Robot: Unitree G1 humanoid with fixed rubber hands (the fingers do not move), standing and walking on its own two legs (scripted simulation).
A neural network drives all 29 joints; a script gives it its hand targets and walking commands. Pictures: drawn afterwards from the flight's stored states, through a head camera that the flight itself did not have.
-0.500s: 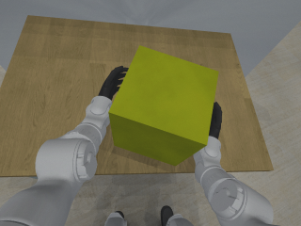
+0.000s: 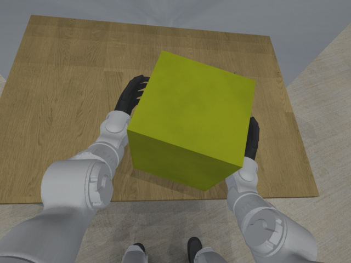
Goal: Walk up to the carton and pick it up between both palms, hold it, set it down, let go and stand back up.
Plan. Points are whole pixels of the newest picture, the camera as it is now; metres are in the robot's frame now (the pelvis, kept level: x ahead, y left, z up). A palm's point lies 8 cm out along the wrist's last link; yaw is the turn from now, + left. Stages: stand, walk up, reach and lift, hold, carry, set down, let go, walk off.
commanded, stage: reach and lift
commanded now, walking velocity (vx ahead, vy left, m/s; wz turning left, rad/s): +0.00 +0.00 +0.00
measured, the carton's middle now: (186, 130) +0.43 -0.04 -0.03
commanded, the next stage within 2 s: none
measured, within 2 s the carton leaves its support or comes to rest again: leaves its support in 1.16 s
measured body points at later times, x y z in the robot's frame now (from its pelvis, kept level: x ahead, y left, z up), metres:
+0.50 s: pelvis +0.00 +0.00 +0.00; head +0.15 +0.05 +0.42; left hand +0.49 +0.09 -0.01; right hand +0.38 -0.19 -0.02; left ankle +0.02 +0.10 -0.70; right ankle +0.02 -0.18 -0.70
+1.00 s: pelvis -0.01 -0.01 +0.00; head +0.13 +0.03 +0.42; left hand +0.47 +0.09 +0.00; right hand +0.37 -0.20 -0.02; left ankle +0.02 +0.10 -0.70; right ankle +0.02 -0.18 -0.70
